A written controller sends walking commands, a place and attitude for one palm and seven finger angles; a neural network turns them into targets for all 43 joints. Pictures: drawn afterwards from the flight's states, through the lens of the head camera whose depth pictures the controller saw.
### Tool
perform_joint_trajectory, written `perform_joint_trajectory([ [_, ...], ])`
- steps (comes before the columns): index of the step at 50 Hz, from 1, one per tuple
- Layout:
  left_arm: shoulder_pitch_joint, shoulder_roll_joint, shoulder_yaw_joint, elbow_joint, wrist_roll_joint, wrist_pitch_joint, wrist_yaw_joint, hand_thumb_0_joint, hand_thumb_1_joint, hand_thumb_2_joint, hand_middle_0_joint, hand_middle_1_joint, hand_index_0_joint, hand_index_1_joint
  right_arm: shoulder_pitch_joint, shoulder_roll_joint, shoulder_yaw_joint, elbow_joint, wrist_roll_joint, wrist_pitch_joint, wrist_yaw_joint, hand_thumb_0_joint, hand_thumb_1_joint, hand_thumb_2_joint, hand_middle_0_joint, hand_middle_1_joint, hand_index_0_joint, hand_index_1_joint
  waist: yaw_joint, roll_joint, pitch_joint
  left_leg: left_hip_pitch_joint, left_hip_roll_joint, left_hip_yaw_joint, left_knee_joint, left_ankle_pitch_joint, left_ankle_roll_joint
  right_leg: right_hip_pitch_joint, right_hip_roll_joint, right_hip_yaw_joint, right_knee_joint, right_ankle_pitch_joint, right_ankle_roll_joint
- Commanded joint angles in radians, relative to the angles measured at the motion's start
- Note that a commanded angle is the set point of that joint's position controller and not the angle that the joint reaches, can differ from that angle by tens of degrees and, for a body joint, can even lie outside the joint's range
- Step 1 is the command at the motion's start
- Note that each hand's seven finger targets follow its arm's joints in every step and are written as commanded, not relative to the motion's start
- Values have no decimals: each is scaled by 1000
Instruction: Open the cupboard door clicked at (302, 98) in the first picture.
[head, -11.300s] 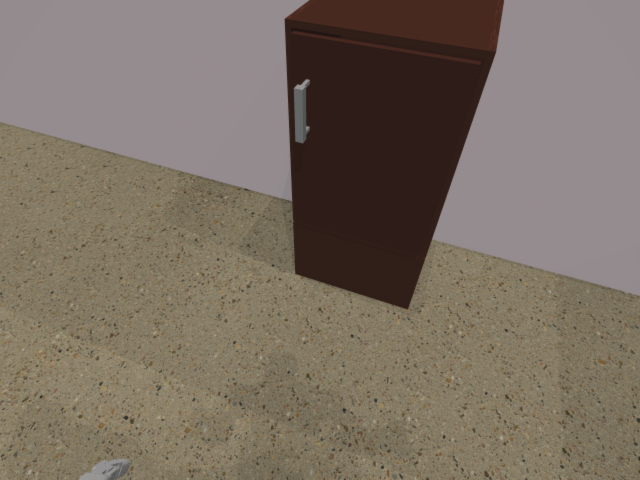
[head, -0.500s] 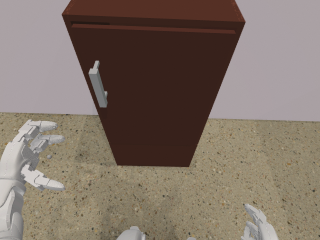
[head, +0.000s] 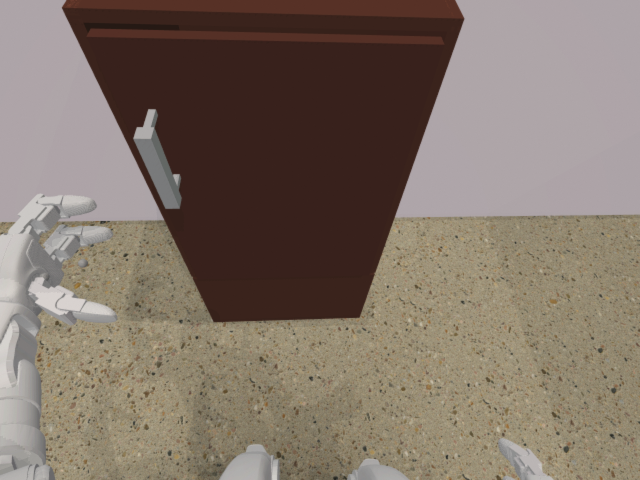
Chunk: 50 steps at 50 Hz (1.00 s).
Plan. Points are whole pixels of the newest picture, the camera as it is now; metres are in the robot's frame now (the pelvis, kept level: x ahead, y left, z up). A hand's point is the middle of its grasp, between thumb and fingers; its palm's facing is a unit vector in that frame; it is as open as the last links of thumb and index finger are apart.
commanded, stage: move the hooked fingers beside the handle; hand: left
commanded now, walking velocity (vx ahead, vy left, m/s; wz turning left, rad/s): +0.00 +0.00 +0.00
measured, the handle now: (162, 161) +0.54 +0.24 +0.04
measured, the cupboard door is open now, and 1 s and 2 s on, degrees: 0 0 0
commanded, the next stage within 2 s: slide the fingers in behind the handle in 1.94 s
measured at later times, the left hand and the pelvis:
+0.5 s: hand (95, 231) +0.40 +0.29 +0.06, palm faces +0.07 -1.00 -0.02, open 14.0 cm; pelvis +0.00 +0.02 +0.00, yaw -1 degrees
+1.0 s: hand (117, 193) +0.46 +0.28 +0.05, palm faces +0.08 -1.00 -0.02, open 14.0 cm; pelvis -0.01 +0.02 -0.02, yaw -1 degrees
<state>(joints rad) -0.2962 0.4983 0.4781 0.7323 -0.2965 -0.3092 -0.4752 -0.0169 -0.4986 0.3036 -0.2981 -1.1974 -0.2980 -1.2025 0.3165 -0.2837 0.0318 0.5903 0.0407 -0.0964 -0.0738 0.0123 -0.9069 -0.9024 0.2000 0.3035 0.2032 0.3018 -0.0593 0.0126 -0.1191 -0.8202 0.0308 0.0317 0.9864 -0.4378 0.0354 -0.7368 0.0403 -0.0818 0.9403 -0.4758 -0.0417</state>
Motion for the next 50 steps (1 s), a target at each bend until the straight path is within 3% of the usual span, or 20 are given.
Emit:
perform_joint_trajectory([
  [1,-233,286,81,-168,-25,-92,-2,0,-500,300,-300,-1200,-300,-1200,43,-157,-71,-120,4,-26,2,0,-900,-900,200,300,200,300,22,52,-310,197,-18,-48,-97,335,7,152,-2,87,-105,381,25],
  [5,-338,249,28,-174,-20,-129,-10,0,-500,300,-300,-1200,-300,-1200,60,-160,-76,-104,3,-15,4,0,-900,-900,200,300,200,300,-6,75,-314,240,-13,-61,-82,348,8,87,4,79,-91,357,19],
  [7,-358,295,66,-146,-12,-135,-9,0,-500,300,-300,-1200,-300,-1200,74,-168,-82,-87,1,-6,1,0,-900,-900,200,300,200,300,-2,89,-339,261,-8,-70,-84,354,4,68,4,74,-88,340,19],
  [9,-392,299,60,-127,-2,-134,-5,0,-500,300,-300,-1200,-300,-1200,77,-169,-81,-81,1,1,-2,0,-900,-900,200,300,200,300,-7,92,-340,269,-7,-76,-87,345,3,49,4,68,-89,317,18],
  [11,-456,308,53,-149,6,-140,-1,0,-500,300,-300,-1200,-300,-1200,81,-167,-78,-78,-2,6,-2,0,-900,-900,200,300,200,300,-4,147,-381,315,-6,-82,-83,380,-3,35,4,67,-78,324,14],
  [17,-391,318,78,-139,24,-135,41,0,-500,300,-300,-1200,-300,-1200,99,-166,-81,-82,-9,28,9,0,-900,-900,200,300,200,300,16,154,-423,394,8,-103,-87,525,-19,21,11,47,-74,361,13],
  [23,-471,249,0,-7,46,-100,59,0,-500,300,-300,-1200,-300,-1200,102,-170,-77,-86,-6,57,15,0,-900,-900,200,300,200,300,-21,82,-299,304,7,-102,-104,379,-12,-35,12,35,-90,276,16],
  [25,-553,236,-20,6,50,-114,63,0,-500,300,-300,-1200,-300,-1200,106,-173,-76,-82,-7,60,13,0,-900,-900,200,300,200,300,-36,73,-296,300,8,-107,-95,343,-9,-64,12,36,-84,249,13],
  [27,-608,284,7,36,65,-137,71,0,-500,300,-300,-1200,-300,-1200,112,-180,-76,-70,-10,68,11,0,-900,-900,200,300,200,300,-39,81,-309,297,8,-110,-90,320,-12,-78,11,40,-79,228,13],
  [30,-737,281,-16,2,82,-189,83,0,-500,300,-300,-1200,-300,-1200,115,-176,-74,-57,-18,71,11,0,-900,-900,200,300,200,300,-46,149,-370,358,13,-134,-75,328,-20,-131,10,38,-54,198,5],
  [32,-761,346,27,49,99,-204,95,0,-500,300,-300,-1200,-300,-1200,126,-184,-72,-41,-20,79,10,0,-900,-900,200,300,200,300,-40,166,-387,369,16,-146,-74,314,-27,-147,10,40,-50,178,5],
  [33,-785,321,0,73,104,-203,97,0,-500,300,-300,-1200,-300,-1200,127,-181,-69,-36,-20,82,11,0,-900,-900,200,300,200,300,-55,166,-386,366,15,-150,-75,290,-25,-161,10,38,-50,164,7],
  [35,-811,363,25,112,113,-202,104,0,-500,300,-300,-1200,-300,-1200,137,-188,-66,-27,-23,89,7,0,-900,-900,200,300,200,300,-59,135,-392,334,14,-150,-67,272,-17,-147,12,41,-48,162,7],
  [38,-799,396,34,165,124,-178,99,0,-500,300,-300,-1200,-300,-1200,144,-192,-60,-32,-22,102,8,0,-900,-900,200,300,200,300,-48,163,-402,311,10,-137,-66,275,-16,-128,11,44,-52,172,9],
  [39,-820,394,23,172,130,-172,98,0,-500,300,-300,-1200,-300,-1200,148,-192,-58,-30,-23,107,8,0,-900,-900,200,300,200,300,-55,174,-402,315,11,-138,-63,288,-17,-136,11,41,-48,179,9],
  [42,-795,438,57,210,130,-157,93,0,-500,300,-300,-1200,-300,-1200,171,-198,-60,-34,-26,120,8,0,-900,-900,200,300,200,300,-51,133,-420,288,12,-127,-47,343,-10,-100,16,44,-45,231,12],
  [45,-859,416,29,210,128,-160,86,0,-500,300,-300,-1200,-300,-1200,181,-194,-58,-31,-27,129,11,0,-900,-900,200,300,200,300,-75,146,-405,277,13,-120,-33,338,-5,-120,18,49,-45,233,14],
  [46,-846,439,50,224,129,-163,87,0,-500,300,-300,-1200,-300,-1200,187,-199,-60,-29,-28,132,11,0,-900,-900,200,300,200,300,-67,141,-410,275,14,-123,-35,339,-8,-119,20,47,-45,231,15],
  [50,-890,471,60,255,138,-164,87,0,-500,300,-300,-1200,-300,-1200,204,-202,-58,-24,-32,138,10,0,-900,-900,200,300,200,300,-86,128,-398,219,11,-114,-16,329,3,-107,21,57,-41,244,17],
])
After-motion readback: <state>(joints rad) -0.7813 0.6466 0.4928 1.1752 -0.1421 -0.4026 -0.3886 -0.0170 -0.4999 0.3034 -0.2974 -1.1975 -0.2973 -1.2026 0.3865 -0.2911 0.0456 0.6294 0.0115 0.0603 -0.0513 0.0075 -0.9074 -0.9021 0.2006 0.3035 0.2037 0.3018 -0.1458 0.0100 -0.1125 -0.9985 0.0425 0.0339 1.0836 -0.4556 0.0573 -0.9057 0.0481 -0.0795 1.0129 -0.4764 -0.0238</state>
